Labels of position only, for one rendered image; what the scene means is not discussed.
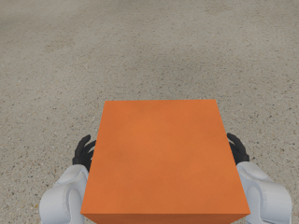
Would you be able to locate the carton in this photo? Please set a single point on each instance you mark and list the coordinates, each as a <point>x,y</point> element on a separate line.
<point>163,162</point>

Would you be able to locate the right robot hand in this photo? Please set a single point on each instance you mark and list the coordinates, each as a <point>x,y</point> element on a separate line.
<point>238,150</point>

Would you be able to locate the robot right forearm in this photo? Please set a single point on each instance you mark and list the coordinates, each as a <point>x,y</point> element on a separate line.
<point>269,202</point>

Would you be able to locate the robot left forearm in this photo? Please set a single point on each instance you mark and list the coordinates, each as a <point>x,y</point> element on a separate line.
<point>62,204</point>

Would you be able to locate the left robot hand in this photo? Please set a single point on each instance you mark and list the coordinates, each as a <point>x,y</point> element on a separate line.
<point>82,154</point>

